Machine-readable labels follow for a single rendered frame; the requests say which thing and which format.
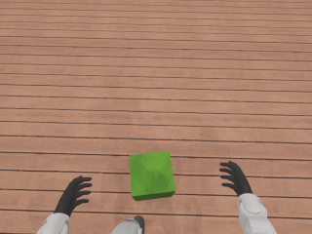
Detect left robot foot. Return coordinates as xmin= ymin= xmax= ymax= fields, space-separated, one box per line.
xmin=134 ymin=215 xmax=145 ymax=234

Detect robot left hand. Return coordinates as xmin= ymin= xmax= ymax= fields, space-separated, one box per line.
xmin=54 ymin=175 xmax=92 ymax=217

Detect robot left forearm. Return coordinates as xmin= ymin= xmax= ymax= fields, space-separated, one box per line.
xmin=36 ymin=213 xmax=70 ymax=234

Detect left robot thigh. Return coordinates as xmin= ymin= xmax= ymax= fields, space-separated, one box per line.
xmin=110 ymin=221 xmax=142 ymax=234

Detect robot right hand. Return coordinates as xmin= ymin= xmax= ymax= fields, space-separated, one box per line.
xmin=219 ymin=161 xmax=253 ymax=197

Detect robot right forearm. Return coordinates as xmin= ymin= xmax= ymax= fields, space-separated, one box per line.
xmin=237 ymin=193 xmax=277 ymax=234

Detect carton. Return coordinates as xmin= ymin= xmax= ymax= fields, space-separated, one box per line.
xmin=129 ymin=150 xmax=176 ymax=202

